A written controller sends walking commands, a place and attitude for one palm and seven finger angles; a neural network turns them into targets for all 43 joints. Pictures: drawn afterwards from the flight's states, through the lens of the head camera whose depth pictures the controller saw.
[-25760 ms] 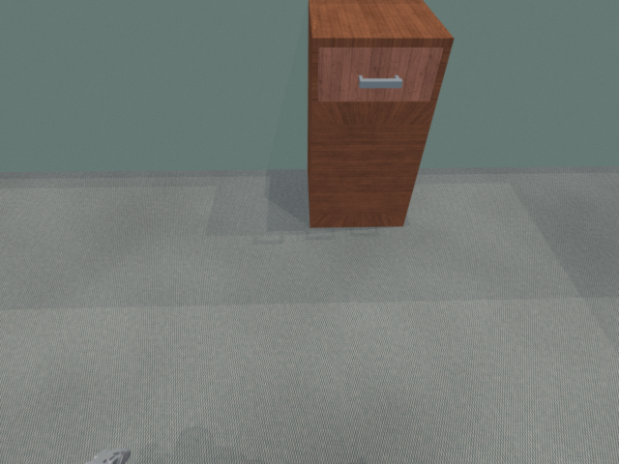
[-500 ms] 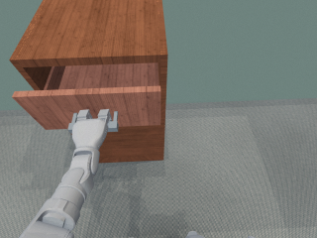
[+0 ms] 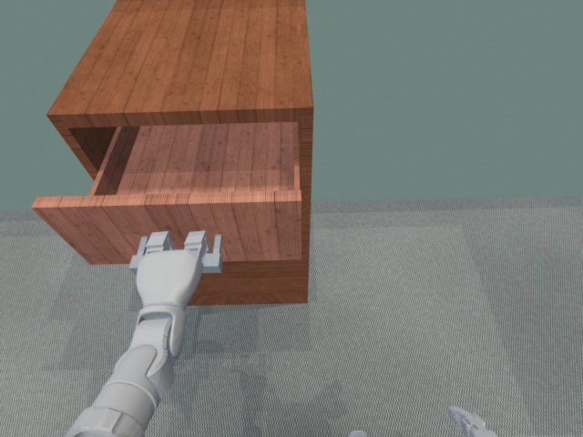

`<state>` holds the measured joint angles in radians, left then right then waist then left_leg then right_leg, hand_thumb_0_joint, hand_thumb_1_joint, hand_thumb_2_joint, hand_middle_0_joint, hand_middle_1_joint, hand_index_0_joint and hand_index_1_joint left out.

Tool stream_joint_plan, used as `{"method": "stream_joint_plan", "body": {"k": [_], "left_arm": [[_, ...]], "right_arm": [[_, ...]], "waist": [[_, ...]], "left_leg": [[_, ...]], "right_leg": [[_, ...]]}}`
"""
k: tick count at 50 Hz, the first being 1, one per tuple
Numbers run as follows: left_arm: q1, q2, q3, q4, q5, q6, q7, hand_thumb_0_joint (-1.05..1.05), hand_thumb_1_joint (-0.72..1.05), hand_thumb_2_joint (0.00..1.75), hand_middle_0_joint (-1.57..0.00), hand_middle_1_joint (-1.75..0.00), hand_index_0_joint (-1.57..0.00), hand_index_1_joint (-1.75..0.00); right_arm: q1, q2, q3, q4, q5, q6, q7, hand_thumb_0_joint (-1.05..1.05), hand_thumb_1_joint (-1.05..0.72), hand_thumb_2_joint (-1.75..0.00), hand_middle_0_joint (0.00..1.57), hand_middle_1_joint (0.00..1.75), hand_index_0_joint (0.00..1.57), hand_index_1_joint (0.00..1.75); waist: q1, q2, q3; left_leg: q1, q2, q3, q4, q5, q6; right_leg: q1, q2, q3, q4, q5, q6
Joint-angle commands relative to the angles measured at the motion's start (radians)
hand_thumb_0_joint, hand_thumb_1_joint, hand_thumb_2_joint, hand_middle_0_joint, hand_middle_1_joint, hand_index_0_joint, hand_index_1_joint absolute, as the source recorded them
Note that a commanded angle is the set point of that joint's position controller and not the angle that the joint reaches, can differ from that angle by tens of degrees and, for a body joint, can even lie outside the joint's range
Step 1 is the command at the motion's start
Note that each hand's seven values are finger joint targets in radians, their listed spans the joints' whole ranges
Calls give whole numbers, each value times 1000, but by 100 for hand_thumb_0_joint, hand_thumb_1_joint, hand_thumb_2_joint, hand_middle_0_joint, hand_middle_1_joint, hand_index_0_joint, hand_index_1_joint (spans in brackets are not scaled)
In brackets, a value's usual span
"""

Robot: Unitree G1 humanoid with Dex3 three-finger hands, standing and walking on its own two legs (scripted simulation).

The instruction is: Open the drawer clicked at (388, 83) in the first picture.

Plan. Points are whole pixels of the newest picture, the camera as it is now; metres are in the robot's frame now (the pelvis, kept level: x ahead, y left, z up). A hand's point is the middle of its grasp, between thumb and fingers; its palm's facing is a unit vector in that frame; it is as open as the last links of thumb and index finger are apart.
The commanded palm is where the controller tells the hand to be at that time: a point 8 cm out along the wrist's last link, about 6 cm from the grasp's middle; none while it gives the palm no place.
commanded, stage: pull the drawer open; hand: left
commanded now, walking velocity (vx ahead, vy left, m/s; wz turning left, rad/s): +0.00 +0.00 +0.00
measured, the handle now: (179, 252) +0.39 +0.19 -0.02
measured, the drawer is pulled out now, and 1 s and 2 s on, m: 0.17 0.27 0.30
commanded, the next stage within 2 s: open the thumb to release the handle in 1.54 s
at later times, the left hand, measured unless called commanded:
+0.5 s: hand (178, 319) +0.29 +0.18 -0.04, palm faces -0.01 -0.08 -1.00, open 5.5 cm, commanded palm +0.25 +0.18 +0.01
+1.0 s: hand (172, 357) +0.24 +0.18 -0.04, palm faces +0.00 -0.11 -0.99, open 5.6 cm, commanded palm +0.19 +0.19 +0.01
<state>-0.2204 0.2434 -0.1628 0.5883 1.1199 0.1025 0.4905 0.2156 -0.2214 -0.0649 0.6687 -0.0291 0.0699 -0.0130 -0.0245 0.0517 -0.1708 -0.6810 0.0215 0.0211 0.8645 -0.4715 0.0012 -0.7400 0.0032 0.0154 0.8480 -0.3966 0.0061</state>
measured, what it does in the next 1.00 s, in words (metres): stands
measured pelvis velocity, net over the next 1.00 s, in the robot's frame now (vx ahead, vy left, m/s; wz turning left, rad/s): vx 0.00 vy -0.01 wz -0.01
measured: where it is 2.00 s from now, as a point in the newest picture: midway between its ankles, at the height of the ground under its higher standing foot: outside the picture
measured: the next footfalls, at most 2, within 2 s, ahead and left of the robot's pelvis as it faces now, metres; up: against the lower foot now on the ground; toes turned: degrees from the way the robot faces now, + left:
none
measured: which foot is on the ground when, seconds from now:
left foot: down 0.00-1.00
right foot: down 0.00-1.00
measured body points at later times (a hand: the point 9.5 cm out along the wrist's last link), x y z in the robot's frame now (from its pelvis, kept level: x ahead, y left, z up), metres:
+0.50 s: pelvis +0.00 +0.00 +0.00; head +0.05 -0.02 +0.45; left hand +0.29 +0.18 +0.02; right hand +0.15 -0.25 -0.12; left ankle -0.04 +0.12 -0.69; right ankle +0.00 -0.13 -0.69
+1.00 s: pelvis +0.00 -0.01 +0.00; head +0.05 -0.03 +0.44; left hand +0.23 +0.18 +0.02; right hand +0.19 -0.24 -0.11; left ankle -0.04 +0.12 -0.69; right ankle +0.00 -0.13 -0.69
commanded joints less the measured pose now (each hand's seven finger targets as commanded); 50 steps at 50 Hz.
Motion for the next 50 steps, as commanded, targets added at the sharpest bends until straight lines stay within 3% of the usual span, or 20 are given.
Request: {"method": "stream_joint_plan", "body": {"k": [1,5,7,12,14,16,22,23,28,33,38,40,46,50], "left_arm": [[-101,94,47,-181,-6,4,44,0,90,90,-40,-135,-40,-135],[-92,73,22,-199,2,0,47,0,90,90,-40,-135,-40,-135],[-34,102,54,-228,2,2,50,0,90,90,-40,-135,-40,-135],[69,70,33,-286,-8,9,49,0,90,90,-40,-135,-40,-135],[100,90,53,-299,-4,11,53,0,90,90,-40,-135,-40,-135],[104,73,33,-318,0,13,54,0,90,90,-40,-135,-40,-135],[183,78,36,-395,7,18,63,0,90,90,-40,-135,-40,-135],[204,54,10,-398,7,18,65,0,90,90,-40,-135,-40,-135],[288,85,48,-425,5,17,68,0,90,90,-40,-135,-40,-135],[333,64,20,-474,13,16,73,0,90,90,-40,-135,-40,-135],[432,84,53,-500,8,8,81,0,90,90,-40,-135,-40,-135],[454,86,55,-508,8,6,83,0,90,90,-40,-135,-40,-135],[526,72,39,-583,15,4,95,0,90,90,-40,-135,-40,-135],[566,74,43,-586,13,3,99,0,90,90,-40,-135,-40,-135]], "right_arm": [[-15,-124,-36,-115,7,-42,-8,0,-90,-90,20,30,20,30],[-31,-120,-34,-118,4,-48,-10,0,-90,-90,20,30,20,30],[-37,-124,-35,-125,4,-47,-9,0,-90,-90,20,30,20,30],[-56,-119,-32,-141,6,-49,-1,0,-90,-90,20,30,20,30],[-59,-118,-32,-142,7,-50,-1,0,-90,-90,20,30,20,30],[-67,-117,-29,-146,5,-51,0,0,-90,-90,20,30,20,30],[-94,-114,-25,-162,3,-50,5,0,-90,-90,20,30,20,30],[-97,-110,-23,-165,1,-53,8,0,-90,-90,20,30,20,30],[-118,-108,-17,-173,-1,-57,6,0,-90,-90,20,30,20,30],[-141,-103,-12,-185,-2,-56,14,0,-90,-90,20,30,20,30],[-154,-99,-5,-195,-6,-63,16,0,-90,-90,20,30,20,30],[-163,-97,-3,-196,-5,-63,17,0,-90,-90,20,30,20,30],[-178,-93,-1,-210,-8,-63,28,0,-90,-90,20,30,20,30],[-189,-90,1,-215,-10,-66,28,0,-90,-90,20,30,20,30]], "waist": [[19,-91,-281],[20,-67,-265],[39,-56,-301],[41,-74,-283],[45,-78,-270],[36,-93,-255],[54,-50,-272],[51,-49,-252],[61,-86,-246],[62,-46,-215],[74,-92,-221],[76,-87,-195],[79,-53,-208],[80,-89,-188]], "left_leg": [[149,-40,8,-79,454,17],[154,-41,8,-79,442,16],[165,-42,8,-78,480,14],[163,-42,9,-75,490,13],[163,-41,10,-76,481,13],[156,-43,9,-75,459,14],[181,-40,2,-72,497,8],[184,-41,5,-69,492,9],[169,-46,8,-66,470,9],[184,-43,3,-66,471,7],[157,-50,5,-56,452,5],[143,-53,6,-59,421,5],[163,-47,1,-45,456,3],[141,-49,0,-40,415,5]], "right_leg": [[245,38,-48,-74,437,-50],[228,38,-49,-72,417,-52],[254,38,-44,-66,444,-56],[263,36,-42,-68,473,-54],[261,36,-40,-67,470,-52],[254,36,-41,-68,462,-51],[253,38,-38,-56,458,-57],[247,37,-41,-59,460,-55],[268,35,-33,-56,489,-51],[238,39,-34,-54,446,-56],[269,34,-20,-41,508,-52],[259,36,-23,-43,479,-53],[240,37,-22,-28,475,-56],[236,38,-21,-27,454,-54]]}}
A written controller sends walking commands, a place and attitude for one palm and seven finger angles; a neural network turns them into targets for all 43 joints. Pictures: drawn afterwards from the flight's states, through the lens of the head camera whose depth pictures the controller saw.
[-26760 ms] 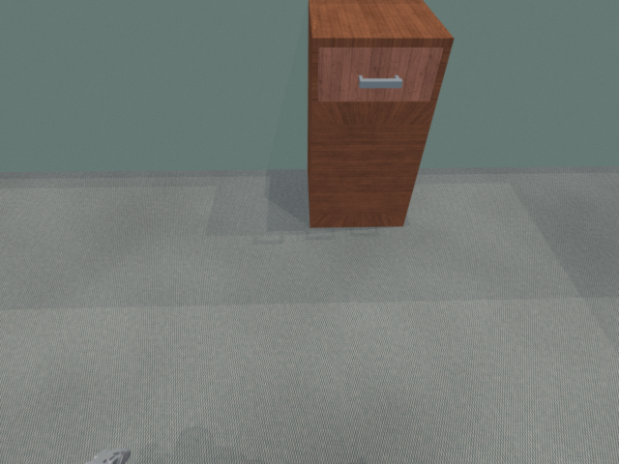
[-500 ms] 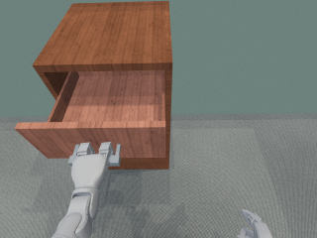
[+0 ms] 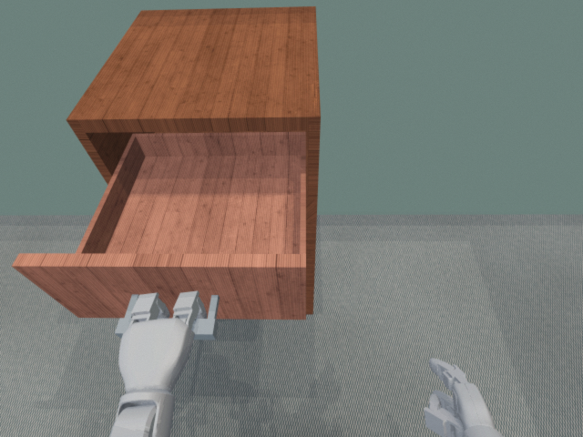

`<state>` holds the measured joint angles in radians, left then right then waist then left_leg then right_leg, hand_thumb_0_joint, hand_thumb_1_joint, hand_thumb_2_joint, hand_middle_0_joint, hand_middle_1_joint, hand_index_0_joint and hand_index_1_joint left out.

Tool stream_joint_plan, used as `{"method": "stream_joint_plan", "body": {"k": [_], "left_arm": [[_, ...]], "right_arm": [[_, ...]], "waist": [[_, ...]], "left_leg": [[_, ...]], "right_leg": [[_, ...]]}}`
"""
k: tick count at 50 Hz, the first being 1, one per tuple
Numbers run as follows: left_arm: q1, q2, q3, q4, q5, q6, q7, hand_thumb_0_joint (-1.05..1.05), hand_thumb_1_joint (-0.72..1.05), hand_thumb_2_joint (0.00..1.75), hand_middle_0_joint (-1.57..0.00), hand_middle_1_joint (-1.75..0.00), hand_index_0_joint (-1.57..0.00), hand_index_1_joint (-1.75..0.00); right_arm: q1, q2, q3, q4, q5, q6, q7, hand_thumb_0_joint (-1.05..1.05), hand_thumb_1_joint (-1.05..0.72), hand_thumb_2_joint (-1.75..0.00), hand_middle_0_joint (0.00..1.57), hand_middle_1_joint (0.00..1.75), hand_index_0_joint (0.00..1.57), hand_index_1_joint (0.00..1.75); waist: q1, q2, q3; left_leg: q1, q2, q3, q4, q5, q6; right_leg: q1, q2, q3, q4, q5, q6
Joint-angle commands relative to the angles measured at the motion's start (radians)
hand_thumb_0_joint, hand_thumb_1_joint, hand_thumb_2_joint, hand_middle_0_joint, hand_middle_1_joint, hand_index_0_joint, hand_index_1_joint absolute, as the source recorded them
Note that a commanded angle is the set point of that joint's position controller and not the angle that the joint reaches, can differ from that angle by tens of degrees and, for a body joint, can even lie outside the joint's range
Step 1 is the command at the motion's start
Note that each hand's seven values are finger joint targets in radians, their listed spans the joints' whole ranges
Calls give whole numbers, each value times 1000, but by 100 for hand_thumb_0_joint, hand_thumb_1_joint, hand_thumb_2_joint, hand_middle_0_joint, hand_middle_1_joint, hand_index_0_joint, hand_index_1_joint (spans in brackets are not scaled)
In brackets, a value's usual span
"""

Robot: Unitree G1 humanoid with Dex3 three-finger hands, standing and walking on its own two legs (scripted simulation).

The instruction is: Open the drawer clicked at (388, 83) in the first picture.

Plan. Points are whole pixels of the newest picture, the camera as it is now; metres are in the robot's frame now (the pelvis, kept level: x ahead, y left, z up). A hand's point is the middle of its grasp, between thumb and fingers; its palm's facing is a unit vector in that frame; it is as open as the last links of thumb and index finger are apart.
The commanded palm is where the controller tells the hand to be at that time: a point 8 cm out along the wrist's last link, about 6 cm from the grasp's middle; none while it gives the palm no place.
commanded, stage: pull the drawer open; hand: left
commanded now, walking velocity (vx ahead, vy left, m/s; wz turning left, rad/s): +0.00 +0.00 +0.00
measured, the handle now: (171, 315) +0.29 +0.20 -0.01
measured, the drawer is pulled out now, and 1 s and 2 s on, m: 0.27 0.30 0.30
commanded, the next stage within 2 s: open the thumb to release the handle in 0.54 s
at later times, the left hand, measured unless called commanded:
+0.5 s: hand (170, 379) +0.20 +0.19 -0.03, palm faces +0.02 -0.12 -0.99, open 5.6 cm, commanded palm +0.16 +0.20 +0.01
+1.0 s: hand (160, 374) +0.21 +0.20 -0.03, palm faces +0.01 -0.09 -1.00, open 9.1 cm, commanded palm +0.19 +0.20 +0.01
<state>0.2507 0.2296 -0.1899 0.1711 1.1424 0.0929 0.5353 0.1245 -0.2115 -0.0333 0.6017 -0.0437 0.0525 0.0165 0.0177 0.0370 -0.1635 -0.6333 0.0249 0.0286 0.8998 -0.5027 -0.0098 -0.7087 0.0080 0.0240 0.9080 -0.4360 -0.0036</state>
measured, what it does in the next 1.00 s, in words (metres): stands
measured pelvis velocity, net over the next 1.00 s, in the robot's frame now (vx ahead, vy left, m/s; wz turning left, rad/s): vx -0.02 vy -0.01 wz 0.03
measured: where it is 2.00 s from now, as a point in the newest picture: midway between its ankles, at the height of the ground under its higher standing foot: outside the picture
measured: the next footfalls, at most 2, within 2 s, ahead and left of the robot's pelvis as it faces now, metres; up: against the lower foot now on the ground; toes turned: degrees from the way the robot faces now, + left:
none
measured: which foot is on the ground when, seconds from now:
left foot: down 0.00-1.00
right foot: down 0.00-1.00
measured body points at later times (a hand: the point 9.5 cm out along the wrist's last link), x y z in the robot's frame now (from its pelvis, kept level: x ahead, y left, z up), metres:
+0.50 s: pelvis -0.01 -0.01 -0.01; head +0.04 -0.03 +0.44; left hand +0.20 +0.19 +0.02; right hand +0.19 -0.23 -0.11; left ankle -0.04 +0.12 -0.69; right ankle +0.00 -0.12 -0.69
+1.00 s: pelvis -0.02 -0.01 +0.00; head +0.02 -0.03 +0.44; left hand +0.20 +0.20 +0.02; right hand +0.18 -0.23 -0.11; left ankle -0.04 +0.12 -0.69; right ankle +0.00 -0.12 -0.69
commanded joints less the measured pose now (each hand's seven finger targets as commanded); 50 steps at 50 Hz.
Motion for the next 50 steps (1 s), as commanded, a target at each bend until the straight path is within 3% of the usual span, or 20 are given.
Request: {"method": "stream_joint_plan", "body": {"k": [1,7,10,13,14,18,20,23,31,32,33,34,36,38,40,42,46,48,50], "left_arm": [[90,97,77,-185,-11,11,53,0,90,90,-40,-135,-40,-135],[181,129,117,-226,-15,-3,61,0,90,90,-40,-135,-40,-135],[190,98,80,-218,-8,-4,65,0,90,90,-40,-135,-40,-135],[216,112,94,-241,-5,-5,72,0,90,90,-40,-135,-40,-135],[192,99,73,-261,-5,-5,72,0,90,90,-40,-135,-40,-135],[267,113,98,-255,-15,-12,71,0,90,90,-40,-135,-40,-135],[265,109,94,-246,-18,-11,68,0,90,90,-40,-135,-40,-135],[250,126,110,-240,-10,-12,70,0,90,90,-40,-135,-40,-135],[255,134,128,-249,-19,-12,73,0,90,90,-40,-135,-40,-135],[-91,144,99,-227,10,0,78,0,90,90,-40,-135,-40,-135],[-91,162,141,-214,22,-6,90,0,83,87,-40,-134,-40,-134],[-39,138,124,-167,25,-1,90,0,76,84,-39,-134,-39,-134],[-5,141,131,-170,6,7,91,0,62,78,-38,-132,-38,-132],[-2,127,109,-170,-14,25,80,0,48,72,-37,-130,-37,-130],[-43,101,63,-177,-24,36,59,0,34,66,-36,-129,-36,-129],[-52,119,73,-158,-31,39,36,0,20,60,-35,-127,-35,-127],[-114,111,45,-141,-17,14,8,0,-8,48,-33,-124,-33,-124],[-93,136,76,-131,-13,-2,6,0,-22,42,-32,-123,-32,-123],[-126,122,62,-122,-12,-14,3,0,-36,36,-31,-122,-31,-122]], "right_arm": [[-97,-103,-30,-149,5,-46,-1,0,-90,-90,20,30,20,30],[-113,-102,-27,-159,5,-49,0,0,-90,-90,20,30,20,30],[-119,-98,-24,-159,2,-50,4,0,-90,-90,20,30,20,30],[-124,-99,-22,-169,-1,-50,4,0,-90,-90,20,30,20,30],[-123,-100,-25,-168,-1,-48,7,0,-90,-90,20,30,20,30],[-126,-98,-21,-173,0,-55,4,0,-90,-90,20,30,20,30],[-129,-98,-20,-171,0,-54,3,0,-90,-90,20,30,20,30],[-135,-100,-17,-171,-2,-56,-4,0,-90,-90,20,30,20,30],[-122,-99,-21,-163,-1,-59,-10,0,-90,-90,20,30,20,30],[-129,-115,-22,-114,-10,-48,-26,0,-90,-90,20,30,20,30],[-117,-108,-33,-117,-16,-58,-36,0,-90,-90,20,30,20,30],[-110,-103,-31,-118,-13,-63,-36,0,-90,-90,20,30,20,30],[-108,-104,-35,-120,-10,-67,-38,0,-90,-90,20,30,20,30],[-114,-107,-34,-119,-4,-64,-45,0,-90,-90,20,30,20,30],[-119,-108,-32,-117,0,-62,-49,0,-90,-90,20,30,20,30],[-128,-112,-29,-114,5,-60,-57,0,-90,-90,20,30,20,30],[-122,-108,-21,-111,1,-61,-65,0,-90,-90,20,30,20,30],[-118,-107,-20,-113,0,-64,-70,0,-90,-90,20,30,20,30],[-115,-104,-21,-110,-1,-64,-69,0,-90,-90,20,30,20,30]], "waist": [[37,-73,-205],[55,-52,-204],[47,-61,-168],[57,-46,-173],[47,-37,-183],[62,-67,-182],[55,-89,-164],[58,-70,-150],[57,-77,-197],[-21,-71,-179],[15,-58,-187],[15,-51,-173],[29,-59,-225],[28,-77,-248],[14,-85,-217],[11,-123,-186],[14,-89,-145],[30,-79,-155],[22,-86,-152]], "left_leg": [[91,-54,-9,-75,435,16],[81,-57,-9,-69,436,12],[70,-56,-10,-66,397,15],[69,-57,-11,-68,381,14],[77,-54,-13,-64,383,15],[60,-60,-12,-58,372,15],[40,-62,-10,-57,347,17],[32,-66,-8,-56,326,17],[34,-66,-6,-45,354,16],[23,-62,-15,-19,319,20],[24,-63,-14,-27,303,19],[27,-63,-14,-30,294,17],[48,-63,-8,-32,316,20],[61,-69,-6,-37,333,20],[60,-69,-7,-49,313,24],[48,-67,-10,-60,288,26],[44,-67,-13,-75,246,27],[47,-69,-10,-77,245,26],[40,-69,-11,-75,226,27]], "right_leg": [[208,31,-26,-87,490,-44],[215,33,-7,-73,512,-50],[178,36,-21,-74,442,-48],[177,38,-15,-71,417,-51],[163,37,-15,-69,408,-51],[185,37,-4,-65,436,-49],[181,34,-3,-70,428,-46],[176,32,10,-73,422,-47],[201,27,15,-61,491,-44],[119,18,10,-62,449,-37],[122,22,8,-63,401,-39],[114,23,-6,-64,372,-41],[151,22,-5,-69,406,-40],[183,22,-6,-74,442,-36],[175,18,-13,-94,407,-32],[172,18,-12,-114,369,-30],[140,14,-18,-126,282,-32],[149,15,-15,-127,273,-35],[135,14,-13,-130,243,-34]]}}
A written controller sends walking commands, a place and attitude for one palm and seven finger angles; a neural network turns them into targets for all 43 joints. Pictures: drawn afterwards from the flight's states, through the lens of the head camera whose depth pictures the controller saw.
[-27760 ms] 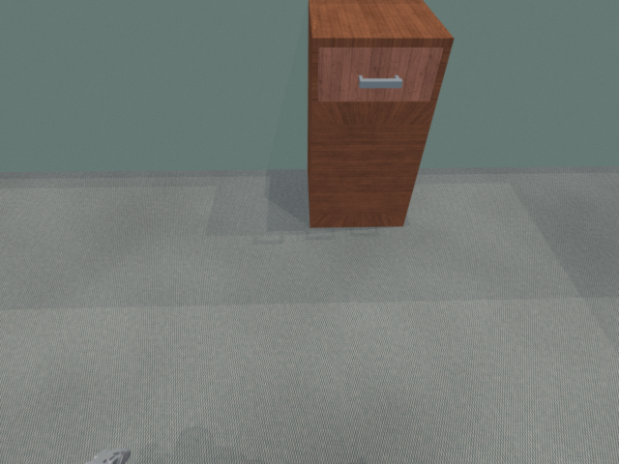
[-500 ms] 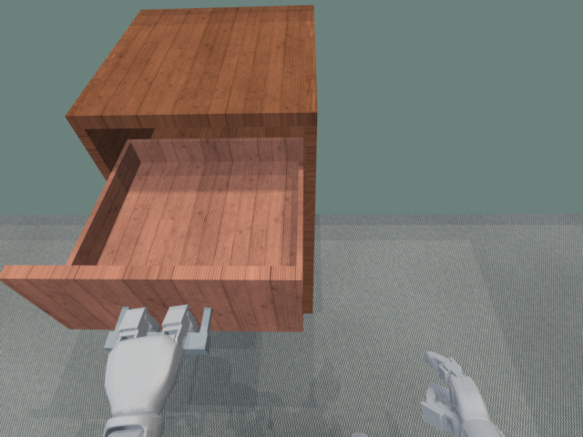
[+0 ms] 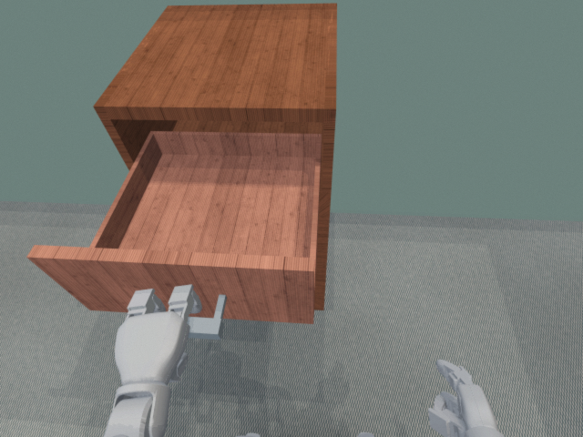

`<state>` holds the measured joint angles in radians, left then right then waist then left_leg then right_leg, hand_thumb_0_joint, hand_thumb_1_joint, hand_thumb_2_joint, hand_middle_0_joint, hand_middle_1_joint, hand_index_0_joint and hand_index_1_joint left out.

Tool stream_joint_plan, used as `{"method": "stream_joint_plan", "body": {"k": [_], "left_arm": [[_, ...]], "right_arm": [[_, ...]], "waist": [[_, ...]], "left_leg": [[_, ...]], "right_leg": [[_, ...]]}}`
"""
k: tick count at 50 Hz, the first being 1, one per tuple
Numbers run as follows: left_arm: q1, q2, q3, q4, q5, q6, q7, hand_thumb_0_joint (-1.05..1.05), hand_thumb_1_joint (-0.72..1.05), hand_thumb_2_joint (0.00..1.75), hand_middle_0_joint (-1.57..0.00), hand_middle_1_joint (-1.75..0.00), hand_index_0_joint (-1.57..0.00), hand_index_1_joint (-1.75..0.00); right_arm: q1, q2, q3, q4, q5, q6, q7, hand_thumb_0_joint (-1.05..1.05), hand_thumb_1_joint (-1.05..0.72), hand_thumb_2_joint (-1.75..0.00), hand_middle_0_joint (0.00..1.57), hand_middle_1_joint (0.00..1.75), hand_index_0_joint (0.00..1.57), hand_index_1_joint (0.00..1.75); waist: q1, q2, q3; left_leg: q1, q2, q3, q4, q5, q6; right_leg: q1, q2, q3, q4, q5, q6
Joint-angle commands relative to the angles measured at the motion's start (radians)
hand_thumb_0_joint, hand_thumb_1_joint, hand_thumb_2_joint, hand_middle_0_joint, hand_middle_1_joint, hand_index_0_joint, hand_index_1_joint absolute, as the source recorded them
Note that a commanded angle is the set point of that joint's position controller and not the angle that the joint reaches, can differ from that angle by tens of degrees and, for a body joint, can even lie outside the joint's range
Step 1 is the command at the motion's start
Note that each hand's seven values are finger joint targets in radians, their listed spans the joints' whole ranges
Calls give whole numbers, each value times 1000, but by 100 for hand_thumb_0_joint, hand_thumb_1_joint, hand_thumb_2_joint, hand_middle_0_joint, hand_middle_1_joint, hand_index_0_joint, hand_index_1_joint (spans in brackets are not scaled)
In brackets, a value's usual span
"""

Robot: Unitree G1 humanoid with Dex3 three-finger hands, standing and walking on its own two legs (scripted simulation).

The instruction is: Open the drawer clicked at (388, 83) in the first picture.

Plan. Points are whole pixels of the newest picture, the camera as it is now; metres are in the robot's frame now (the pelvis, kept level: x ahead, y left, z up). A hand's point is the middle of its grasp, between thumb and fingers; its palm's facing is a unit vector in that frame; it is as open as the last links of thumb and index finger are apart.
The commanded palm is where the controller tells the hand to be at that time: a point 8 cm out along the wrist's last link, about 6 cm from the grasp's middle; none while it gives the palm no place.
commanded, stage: open the thumb to release the handle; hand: left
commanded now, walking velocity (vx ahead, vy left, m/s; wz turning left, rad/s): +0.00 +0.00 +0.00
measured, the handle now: (178, 312) +0.28 +0.20 -0.01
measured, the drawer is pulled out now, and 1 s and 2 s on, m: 0.30 0.30 0.30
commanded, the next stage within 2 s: lift the hand off the handle in 0.14 s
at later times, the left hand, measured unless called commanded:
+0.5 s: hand (185, 349) +0.24 +0.18 -0.03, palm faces +0.04 -0.10 -0.99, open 13.6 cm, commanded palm +0.22 +0.19 +0.02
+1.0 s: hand (171, 334) +0.24 +0.19 +0.03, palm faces +0.03 -0.12 -0.99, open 13.3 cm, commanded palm +0.22 +0.19 +0.09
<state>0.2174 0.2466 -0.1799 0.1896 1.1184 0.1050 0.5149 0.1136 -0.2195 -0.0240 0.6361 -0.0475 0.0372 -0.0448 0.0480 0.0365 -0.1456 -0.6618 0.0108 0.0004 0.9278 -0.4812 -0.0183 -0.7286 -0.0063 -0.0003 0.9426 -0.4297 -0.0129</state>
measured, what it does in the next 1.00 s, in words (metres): stands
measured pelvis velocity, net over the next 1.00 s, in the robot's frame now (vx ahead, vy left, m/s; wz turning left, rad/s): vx -0.01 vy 0.00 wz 0.00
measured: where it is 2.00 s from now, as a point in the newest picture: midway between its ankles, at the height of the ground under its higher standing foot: outside the picture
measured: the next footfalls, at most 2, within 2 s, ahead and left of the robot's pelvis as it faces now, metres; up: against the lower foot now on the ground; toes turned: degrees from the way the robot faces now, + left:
none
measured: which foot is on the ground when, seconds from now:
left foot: down 0.00-1.00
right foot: down 0.00-1.00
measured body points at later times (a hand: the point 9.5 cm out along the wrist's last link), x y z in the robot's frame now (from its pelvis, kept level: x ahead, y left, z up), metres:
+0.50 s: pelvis -0.01 +0.01 +0.00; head +0.03 -0.01 +0.45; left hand +0.23 +0.18 +0.02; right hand +0.18 -0.22 -0.11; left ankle -0.02 +0.13 -0.69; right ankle +0.02 -0.11 -0.69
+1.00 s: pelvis -0.01 +0.00 +0.02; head +0.01 -0.04 +0.47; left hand +0.23 +0.19 +0.08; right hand +0.20 -0.23 -0.08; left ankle -0.02 +0.13 -0.69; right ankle +0.02 -0.11 -0.69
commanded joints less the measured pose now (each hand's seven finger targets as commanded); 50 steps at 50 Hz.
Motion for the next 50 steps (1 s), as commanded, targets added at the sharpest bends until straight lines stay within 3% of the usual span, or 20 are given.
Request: {"method": "stream_joint_plan", "body": {"k": [1,3,4,11,12,16,19,22,23,26,29,32,36,37,38,41,42,47,50], "left_arm": [[-105,102,47,-143,12,-31,22,0,-43,33,-30,-121,-30,-121],[-104,112,61,-134,16,-38,28,0,-50,30,-30,-120,-30,-120],[-140,87,29,-142,16,-38,29,0,-50,30,-30,-120,-30,-120],[-162,76,20,-128,21,-32,48,0,-50,30,-30,-120,-30,-120],[-135,43,-18,-201,9,-25,44,0,-50,30,-30,-120,-30,-120],[-191,40,-40,-189,15,-13,41,0,-50,30,-30,-120,-30,-120],[-211,82,10,-126,39,-11,56,0,-50,30,-30,-120,-30,-120],[-232,140,80,-98,50,-9,78,0,-50,30,-30,-120,-30,-120],[-238,133,75,-109,48,-5,84,0,-50,30,-30,-120,-30,-120],[-291,92,31,-100,37,14,89,0,-50,30,-30,-120,-30,-120],[-321,111,40,-151,18,28,90,0,-50,30,-30,-120,-30,-120],[-319,134,54,-204,-4,42,77,0,-50,30,-30,-120,-30,-120],[-317,104,16,-265,-28,30,53,0,-50,30,-30,-120,-30,-120],[-291,132,49,-262,-32,28,46,0,-50,30,-30,-120,-30,-120],[-272,115,27,-255,-32,29,36,0,-50,30,-30,-120,-30,-120],[-306,135,37,-257,-27,26,13,0,-50,30,-30,-120,-30,-120],[-291,140,41,-261,-27,31,4,0,-50,30,-30,-120,-30,-120],[-292,155,40,-345,-42,16,-35,0,-50,30,-30,-120,-30,-120],[-291,142,26,-356,-44,8,-57,0,-50,30,-30,-120,-30,-120]], "right_arm": [[-100,-96,-32,-144,3,-50,-7,0,-90,-90,20,30,20,30],[-97,-97,-33,-142,2,-50,-8,0,-90,-90,20,30,20,30],[-96,-97,-33,-143,1,-49,-5,0,-90,-90,20,30,20,30],[-86,-98,-41,-139,0,-51,0,0,-90,-90,20,30,20,30],[-96,-97,-43,-157,1,-50,6,0,-90,-90,20,30,20,30],[-96,-97,-39,-149,4,-45,8,0,-90,-90,20,30,20,30],[-100,-95,-32,-137,0,-42,2,0,-90,-90,20,30,20,30],[-103,-96,-32,-128,1,-39,-4,0,-90,-90,20,30,20,30],[-101,-93,-33,-130,1,-38,-4,0,-90,-90,20,30,20,30],[-100,-91,-37,-122,6,-33,-3,0,-90,-90,20,30,20,30],[-110,-94,-38,-130,9,-32,-8,0,-90,-90,20,30,20,30],[-122,-97,-35,-139,16,-26,-14,0,-90,-90,20,30,20,30],[-129,-91,-31,-148,19,-32,-15,0,-90,-90,20,30,20,30],[-135,-94,-30,-151,19,-32,-17,0,-90,-90,20,30,20,30],[-138,-91,-25,-152,19,-31,-16,0,-90,-90,20,30,20,30],[-141,-91,-24,-146,21,-29,-17,0,-90,-90,20,30,20,30],[-145,-94,-23,-149,21,-27,-17,0,-90,-90,20,30,20,30],[-153,-90,-23,-156,22,-26,-14,0,-90,-90,20,30,20,30],[-160,-86,-19,-156,22,-25,-11,0,-90,-90,20,30,20,30]], "waist": [[-12,-84,-173],[-6,-52,-169],[-18,-47,-168],[-16,-73,-200],[-11,-70,-235],[-27,-89,-184],[-16,-93,-161],[5,-66,-186],[9,-32,-208],[-14,-24,-203],[-12,-30,-231],[-8,-41,-252],[-15,-64,-208],[-5,-63,-196],[-5,-69,-168],[-7,-79,-140],[4,-59,-150],[8,-39,-164],[5,-61,-124]], "left_leg": [[70,-54,16,-102,199,35],[77,-53,17,-108,199,32],[81,-51,14,-105,193,33],[89,-47,6,-103,218,33],[119,-45,4,-112,243,33],[112,-42,-2,-122,222,35],[84,-45,2,-123,182,33],[69,-49,9,-125,178,30],[80,-51,15,-126,186,28],[96,-49,15,-126,192,28],[130,-49,16,-143,205,32],[167,-51,15,-164,234,33],[196,-49,16,-195,237,38],[197,-50,18,-205,242,37],[194,-52,19,-216,223,37],[208,-53,23,-239,207,39],[215,-55,24,-249,215,37],[273,-56,26,-277,261,38],[282,-57,27,-293,260,40]], "right_leg": [[149,28,10,-164,226,-25],[139,32,3,-162,212,-29],[124,30,1,-163,201,-29],[120,34,-17,-147,211,-31],[150,35,-14,-155,226,-34],[121,34,-27,-162,192,-31],[112,33,-20,-165,159,-32],[136,36,-8,-159,159,-36],[148,33,-3,-156,173,-36],[130,36,-14,-161,172,-34],[170,37,-10,-180,184,-32],[217,36,-14,-199,207,-30],[238,31,-16,-232,207,-25],[252,32,-12,-242,207,-27],[253,30,-11,-255,187,-24],[266,27,-1,-288,164,-21],[288,28,5,-293,167,-25],[341,26,5,-316,216,-25],[343,23,6,-338,218,-18]]}}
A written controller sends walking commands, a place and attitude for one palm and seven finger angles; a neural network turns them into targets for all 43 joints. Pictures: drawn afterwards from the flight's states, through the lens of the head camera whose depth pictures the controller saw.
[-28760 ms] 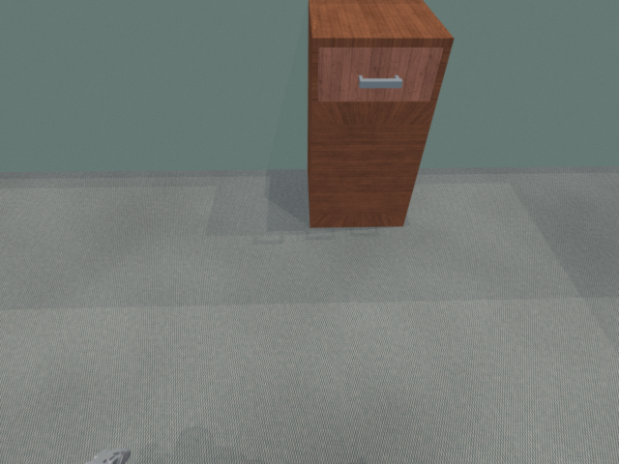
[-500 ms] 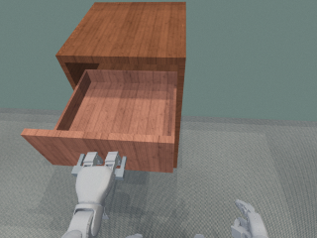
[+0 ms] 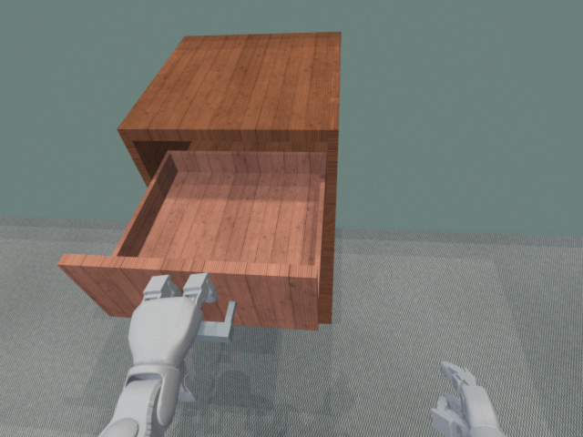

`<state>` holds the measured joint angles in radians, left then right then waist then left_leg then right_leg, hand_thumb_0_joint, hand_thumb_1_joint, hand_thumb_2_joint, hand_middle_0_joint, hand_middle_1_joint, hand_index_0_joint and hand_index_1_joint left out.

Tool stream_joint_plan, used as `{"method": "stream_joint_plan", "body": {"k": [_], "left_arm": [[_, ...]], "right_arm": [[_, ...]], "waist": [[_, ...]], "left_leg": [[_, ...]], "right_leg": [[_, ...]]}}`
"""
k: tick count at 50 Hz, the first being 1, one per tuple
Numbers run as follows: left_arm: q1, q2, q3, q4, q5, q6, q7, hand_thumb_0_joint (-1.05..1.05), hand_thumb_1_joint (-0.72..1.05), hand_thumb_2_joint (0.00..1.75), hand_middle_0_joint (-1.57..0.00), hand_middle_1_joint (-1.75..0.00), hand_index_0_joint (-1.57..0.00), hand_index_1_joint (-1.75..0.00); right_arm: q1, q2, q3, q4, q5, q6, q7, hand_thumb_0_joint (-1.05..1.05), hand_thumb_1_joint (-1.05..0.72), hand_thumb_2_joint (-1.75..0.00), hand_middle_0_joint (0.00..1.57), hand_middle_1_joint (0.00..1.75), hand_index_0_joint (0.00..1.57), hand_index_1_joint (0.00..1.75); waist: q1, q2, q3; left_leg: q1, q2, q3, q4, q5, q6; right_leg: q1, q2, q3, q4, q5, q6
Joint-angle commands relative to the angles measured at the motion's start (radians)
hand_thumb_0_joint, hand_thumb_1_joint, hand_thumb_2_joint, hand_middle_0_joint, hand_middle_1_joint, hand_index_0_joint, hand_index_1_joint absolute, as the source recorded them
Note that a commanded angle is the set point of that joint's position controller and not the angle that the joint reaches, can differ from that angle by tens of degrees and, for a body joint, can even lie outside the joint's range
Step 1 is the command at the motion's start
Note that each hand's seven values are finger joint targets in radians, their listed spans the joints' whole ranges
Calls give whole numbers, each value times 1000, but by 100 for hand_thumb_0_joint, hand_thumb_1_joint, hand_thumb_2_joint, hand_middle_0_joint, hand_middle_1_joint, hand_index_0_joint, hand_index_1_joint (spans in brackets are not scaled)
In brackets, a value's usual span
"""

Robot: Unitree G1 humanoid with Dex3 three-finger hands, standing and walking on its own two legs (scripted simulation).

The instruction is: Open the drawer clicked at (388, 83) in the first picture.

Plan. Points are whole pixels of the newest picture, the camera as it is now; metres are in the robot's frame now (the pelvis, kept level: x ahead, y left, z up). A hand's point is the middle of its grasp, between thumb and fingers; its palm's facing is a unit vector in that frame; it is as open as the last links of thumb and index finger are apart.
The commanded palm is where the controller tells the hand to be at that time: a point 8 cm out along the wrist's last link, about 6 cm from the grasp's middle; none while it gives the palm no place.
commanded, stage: lift the hand off the handle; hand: left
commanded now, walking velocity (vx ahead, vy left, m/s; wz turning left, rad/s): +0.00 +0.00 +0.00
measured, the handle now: (191, 317) +0.29 +0.20 -0.03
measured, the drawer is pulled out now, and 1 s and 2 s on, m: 0.30 0.30 0.30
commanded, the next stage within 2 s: draw the hand back to the body in 0.84 s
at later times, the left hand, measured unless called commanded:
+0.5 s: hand (171, 300) +0.26 +0.18 +0.09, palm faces +0.14 -0.15 -0.98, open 13.5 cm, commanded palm +0.23 +0.19 +0.14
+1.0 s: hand (162, 289) +0.26 +0.19 +0.10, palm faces +0.05 -0.16 -0.99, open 13.8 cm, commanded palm +0.23 +0.19 +0.17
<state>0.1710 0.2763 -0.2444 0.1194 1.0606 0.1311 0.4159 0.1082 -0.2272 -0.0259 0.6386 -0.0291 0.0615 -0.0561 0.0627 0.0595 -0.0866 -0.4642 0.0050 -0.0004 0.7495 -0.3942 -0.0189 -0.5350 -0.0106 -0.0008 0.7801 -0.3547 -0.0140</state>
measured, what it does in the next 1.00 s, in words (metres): stands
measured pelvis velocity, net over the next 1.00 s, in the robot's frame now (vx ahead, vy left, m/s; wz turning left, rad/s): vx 0.02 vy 0.01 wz -0.01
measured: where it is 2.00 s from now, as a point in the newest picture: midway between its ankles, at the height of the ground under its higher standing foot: outside the picture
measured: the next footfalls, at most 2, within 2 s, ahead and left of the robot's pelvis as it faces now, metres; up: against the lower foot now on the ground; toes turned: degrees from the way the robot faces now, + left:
none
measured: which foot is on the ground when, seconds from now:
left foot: down 0.00-1.00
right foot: down 0.00-1.00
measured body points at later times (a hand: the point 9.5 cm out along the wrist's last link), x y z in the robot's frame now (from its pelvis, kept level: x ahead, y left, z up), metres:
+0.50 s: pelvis +0.02 +0.00 +0.02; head +0.02 -0.04 +0.47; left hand +0.25 +0.19 +0.14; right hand +0.24 -0.19 -0.08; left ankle -0.01 +0.14 -0.71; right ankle +0.02 -0.11 -0.71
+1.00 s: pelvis +0.02 +0.01 +0.03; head +0.03 -0.04 +0.48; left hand +0.26 +0.20 +0.16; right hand +0.25 -0.19 -0.07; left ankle -0.01 +0.14 -0.71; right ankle +0.02 -0.11 -0.71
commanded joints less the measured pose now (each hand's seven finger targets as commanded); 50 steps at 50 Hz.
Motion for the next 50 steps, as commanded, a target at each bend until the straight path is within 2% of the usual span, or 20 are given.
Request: {"method": "stream_joint_plan", "body": {"k": [1,12,14,21,22,28,29,32,35,37,38,39,40,41,42,44,47,48,49,50], "left_arm": [[-258,117,93,-290,13,-21,35,0,-50,30,-30,-120,-30,-120],[-203,176,148,-410,0,-37,-27,0,-50,30,-30,-120,-30,-120],[-218,147,112,-447,-5,-34,-39,0,-50,30,-30,-120,-30,-120],[-197,155,101,-546,-22,-18,-98,0,-50,30,-30,-120,-30,-120],[-182,179,128,-537,-23,-8,-105,0,-50,30,-30,-120,-30,-120],[-169,154,76,-489,-24,79,-188,0,-50,30,-30,-120,-30,-120],[-209,179,89,-482,-35,91,-203,0,-50,30,-30,-120,-30,-120],[-241,247,144,-522,-44,107,-240,0,-50,30,-30,-120,-30,-120],[-217,209,112,-588,-62,81,-271,0,-50,30,-30,-120,-30,-120],[-207,259,166,-637,-83,66,-280,0,-50,30,-30,-120,-30,-120],[-158,199,120,-612,-80,61,-286,0,-50,30,-30,-120,-30,-120],[-132,203,132,-593,-94,51,-290,0,-50,30,-30,-120,-30,-120],[-80,199,143,-563,-92,47,-290,0,-50,30,-30,-120,-30,-120],[-111,189,122,-589,-85,46,-291,0,-50,30,-30,-120,-30,-120],[-116,218,158,-578,-92,52,-290,0,-50,30,-30,-120,-30,-120],[-147,189,122,-578,-72,54,-286,0,-50,30,-30,-120,-30,-120],[-218,243,163,-626,-55,48,-269,0,-50,30,-30,-120,-30,-120],[-197,210,135,-625,-43,41,-265,0,-50,30,-30,-120,-30,-120],[-196,257,178,-636,-51,29,-257,0,-50,30,-30,-120,-30,-120],[-156,269,202,-632,-50,19,-250,0,-50,30,-30,-120,-30,-120]], "right_arm": [[-154,-78,-19,-155,4,-50,2,0,-90,-90,20,30,20,30],[-178,-71,-14,-156,3,-48,12,0,-90,-90,20,30,20,30],[-181,-67,-13,-158,3,-49,18,0,-90,-90,20,30,20,30],[-200,-64,-4,-166,7,-40,33,0,-90,-90,20,30,20,30],[-212,-66,-3,-166,11,-37,34,0,-90,-90,20,30,20,30],[-239,-66,24,-171,31,-8,54,0,-90,-90,20,30,20,30],[-243,-69,22,-161,35,2,52,0,-90,-90,20,30,20,30],[-266,-79,30,-177,38,10,44,0,-90,-90,20,30,20,30],[-255,-69,29,-182,33,7,51,0,-90,-90,20,30,20,30],[-262,-77,28,-189,36,9,53,0,-90,-90,20,30,20,30],[-250,-64,36,-191,32,3,59,0,-90,-90,20,30,20,30],[-242,-68,29,-177,37,6,62,0,-90,-90,20,30,20,30],[-236,-72,30,-175,38,5,65,0,-90,-90,20,30,20,30],[-240,-77,30,-179,38,8,69,0,-90,-90,20,30,20,30],[-247,-81,27,-181,43,10,70,0,-90,-90,20,30,20,30],[-245,-75,29,-175,40,14,75,0,-90,-90,20,30,20,30],[-257,-87,25,-182,36,11,67,0,-90,-90,20,30,20,30],[-242,-74,31,-188,30,3,68,0,-90,-90,20,30,20,30],[-237,-77,20,-173,31,4,64,0,-90,-90,20,30,20,30],[-233,-81,21,-175,27,0,60,0,-90,-90,20,30,20,30]], "waist": [[-11,-75,-178],[18,-72,-181],[18,-59,-178],[26,-61,-161],[33,-56,-150],[44,-79,-100],[33,-82,-74],[45,-51,-100],[50,-40,-148],[49,-23,-154],[54,-56,-143],[41,-70,-89],[50,-80,-70],[45,-75,-70],[43,-81,-52],[37,-75,-47],[42,-30,-100],[56,-36,-156],[48,-30,-145],[61,-28,-175]], "left_leg": [[93,-50,29,-124,172,40],[171,-47,31,-179,273,37],[187,-46,30,-187,292,38],[235,-39,25,-229,336,40],[233,-35,25,-237,342,37],[227,-26,39,-291,323,38],[228,-25,39,-304,310,37],[248,-23,36,-317,331,39],[284,-28,36,-321,404,45],[290,-20,29,-324,423,40],[284,-25,33,-321,437,46],[280,-21,33,-330,436,41],[268,-19,40,-333,431,38],[268,-19,39,-338,417,37],[257,-12,38,-337,392,35],[262,-16,40,-346,385,37],[270,-16,34,-339,365,36],[284,-26,37,-329,393,45],[296,-24,33,-334,407,41],[294,-28,35,-328,425,39]], "right_leg": [[154,26,7,-183,138,-17],[254,28,14,-223,249,-19],[261,23,5,-221,271,-17],[299,28,-7,-247,289,-15],[312,30,2,-257,295,-19],[359,25,-8,-290,269,-9],[359,26,-4,-304,261,-8],[408,26,2,-309,294,-8],[452,25,-7,-303,373,-8],[468,27,-1,-307,396,-11],[460,23,-13,-304,404,-8],[445,30,-10,-318,415,-8],[436,33,-17,-320,408,-5],[427,32,-15,-326,394,-5],[427,32,-8,-331,368,-9],[417,32,-9,-338,349,-9],[427,32,3,-333,329,-14],[453,22,-4,-322,343,-14],[454,29,4,-329,371,-16],[474,26,2,-319,395,-14]]}}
